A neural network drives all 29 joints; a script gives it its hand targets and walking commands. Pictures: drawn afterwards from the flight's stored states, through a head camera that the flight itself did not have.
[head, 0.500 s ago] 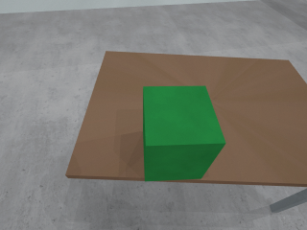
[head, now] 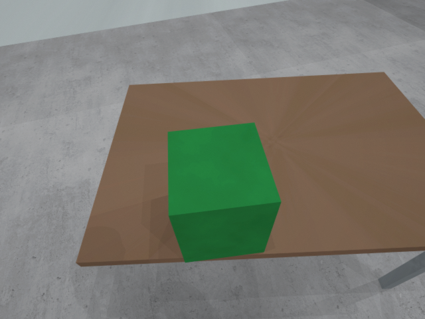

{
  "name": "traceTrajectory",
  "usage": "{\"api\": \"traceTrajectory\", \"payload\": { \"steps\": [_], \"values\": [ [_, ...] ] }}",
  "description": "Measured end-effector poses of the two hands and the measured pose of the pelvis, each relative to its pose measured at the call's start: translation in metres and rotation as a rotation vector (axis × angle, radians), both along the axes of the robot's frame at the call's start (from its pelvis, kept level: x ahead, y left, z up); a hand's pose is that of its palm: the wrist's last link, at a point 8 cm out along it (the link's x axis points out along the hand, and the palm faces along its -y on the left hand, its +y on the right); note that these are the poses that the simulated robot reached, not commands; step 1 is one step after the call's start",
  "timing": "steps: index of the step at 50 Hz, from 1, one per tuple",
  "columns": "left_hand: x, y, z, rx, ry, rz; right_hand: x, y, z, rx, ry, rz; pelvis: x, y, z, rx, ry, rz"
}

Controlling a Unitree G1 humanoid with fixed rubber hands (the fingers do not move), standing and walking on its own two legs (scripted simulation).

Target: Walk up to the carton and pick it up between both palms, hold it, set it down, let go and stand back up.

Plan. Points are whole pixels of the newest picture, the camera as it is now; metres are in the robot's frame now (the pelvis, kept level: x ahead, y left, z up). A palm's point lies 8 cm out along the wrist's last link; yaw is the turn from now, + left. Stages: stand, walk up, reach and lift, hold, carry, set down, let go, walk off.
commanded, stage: walk up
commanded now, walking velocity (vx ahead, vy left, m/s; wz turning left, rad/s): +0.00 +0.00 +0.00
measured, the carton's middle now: (218, 195) +0.38 -0.02 -0.05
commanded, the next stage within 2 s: none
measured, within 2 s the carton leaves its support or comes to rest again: neither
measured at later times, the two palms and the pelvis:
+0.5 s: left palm out of the picture -0.03 +0.18 -0.15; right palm out of the picture +0.00 -0.24 -0.16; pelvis +0.00 -0.02 -0.01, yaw +1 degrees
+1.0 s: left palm out of the picture -0.07 +0.27 -0.16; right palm out of the picture -0.09 -0.22 -0.11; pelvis -0.09 +0.02 +0.00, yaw +0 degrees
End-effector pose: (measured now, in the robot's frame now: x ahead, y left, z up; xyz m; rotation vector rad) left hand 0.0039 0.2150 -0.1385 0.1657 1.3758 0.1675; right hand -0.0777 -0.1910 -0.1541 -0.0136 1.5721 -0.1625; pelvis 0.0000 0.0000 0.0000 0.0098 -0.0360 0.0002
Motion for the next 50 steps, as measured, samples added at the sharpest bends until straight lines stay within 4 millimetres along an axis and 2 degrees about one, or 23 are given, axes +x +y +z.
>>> {"api": "traceTrajectory", "payload": {
  "steps": [11, 20, 23, 27, 33, 36, 40, 45, 50],
  "values": [
    [-0.025, -0.037, -0.003, -0.060, 0.052, 0.051, 0.051, -0.023, 0.000, -0.015, -0.083, 0.054, 0.009, -0.018, 0.001, -0.013, 0.005, 0.005],
    [-0.032, -0.052, -0.008, -0.083, 0.074, 0.073, 0.065, -0.038, 0.002, -0.047, -0.092, 0.062, 0.013, -0.026, 0.000, -0.015, 0.009, 0.004],
    [-0.031, -0.042, -0.011, -0.053, 0.054, 0.083, 0.069, -0.047, -0.001, -0.079, -0.103, 0.065, 0.003, -0.025, -0.005, -0.016, 0.016, 0.011],
    [-0.036, -0.017, -0.014, 0.002, 0.032, 0.109, 0.080, -0.054, -0.003, -0.122, -0.111, 0.105, -0.012, -0.016, -0.009, -0.020, 0.017, 0.021],
    [-0.039, 0.025, -0.028, 0.026, 0.012, 0.076, 0.100, -0.038, 0.003, -0.168, -0.228, 0.133, -0.038, 0.004, -0.016, -0.037, 0.014, 0.033],
    [-0.037, 0.045, -0.041, 0.017, -0.016, 0.065, 0.091, -0.025, 0.003, -0.187, -0.266, 0.138, -0.052, 0.016, -0.024, -0.029, 0.005, 0.030],
    [-0.039, 0.060, -0.037, -0.006, -0.019, 0.040, 0.056, -0.019, 0.021, -0.215, -0.258, 0.107, -0.067, 0.021, -0.015, -0.046, -0.002, 0.012],
    [-0.046, 0.065, -0.025, -0.043, -0.057, 0.040, 0.015, -0.021, 0.039, -0.233, -0.213, 0.088, -0.080, 0.023, 0.000, -0.072, 0.007, 0.008],
    [-0.070, 0.059, -0.022, -0.047, -0.025, 0.042, -0.013, -0.031, 0.047, -0.243, -0.218, 0.068, -0.093, 0.017, 0.004, -0.078, 0.018, -0.001]
  ]
}}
